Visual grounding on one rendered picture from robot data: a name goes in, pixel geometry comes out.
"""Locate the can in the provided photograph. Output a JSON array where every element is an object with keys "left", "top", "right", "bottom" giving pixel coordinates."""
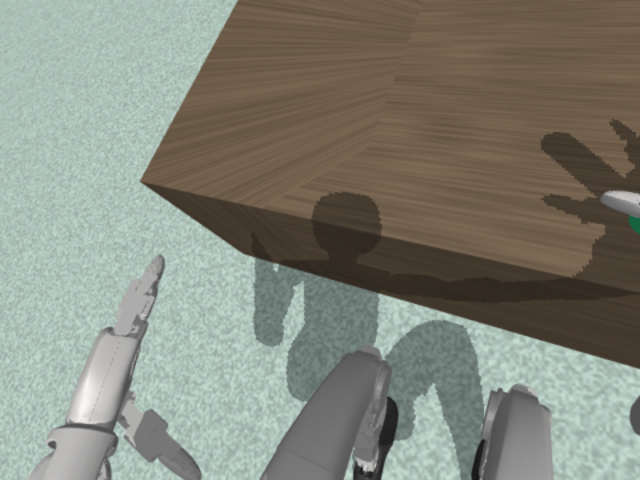
[{"left": 629, "top": 215, "right": 640, "bottom": 234}]

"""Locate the left robot arm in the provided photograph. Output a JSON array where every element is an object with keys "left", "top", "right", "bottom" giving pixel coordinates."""
[{"left": 27, "top": 424, "right": 119, "bottom": 480}]

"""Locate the left robot hand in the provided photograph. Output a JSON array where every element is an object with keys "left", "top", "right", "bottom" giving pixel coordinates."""
[{"left": 65, "top": 254, "right": 201, "bottom": 480}]

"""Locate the right robot hand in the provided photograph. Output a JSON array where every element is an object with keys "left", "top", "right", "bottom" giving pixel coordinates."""
[{"left": 600, "top": 191, "right": 640, "bottom": 218}]

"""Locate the left robot foot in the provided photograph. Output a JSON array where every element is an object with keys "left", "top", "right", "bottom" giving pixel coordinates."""
[{"left": 353, "top": 397, "right": 398, "bottom": 480}]

